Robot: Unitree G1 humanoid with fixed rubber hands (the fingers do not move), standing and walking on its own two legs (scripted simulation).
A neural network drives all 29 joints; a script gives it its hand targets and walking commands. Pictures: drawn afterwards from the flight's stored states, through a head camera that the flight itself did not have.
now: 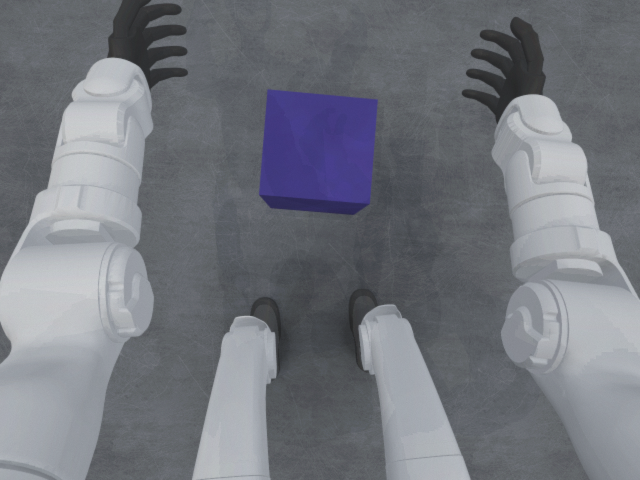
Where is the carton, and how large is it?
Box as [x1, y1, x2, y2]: [259, 89, 377, 214]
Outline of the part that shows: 268,89 259,194 270,207 348,214 353,214 369,203 377,100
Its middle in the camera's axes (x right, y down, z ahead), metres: -0.01 -0.18 +0.86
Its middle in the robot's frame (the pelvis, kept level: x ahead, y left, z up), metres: +0.54 -0.03 -0.53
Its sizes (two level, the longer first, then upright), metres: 0.210 0.200 0.250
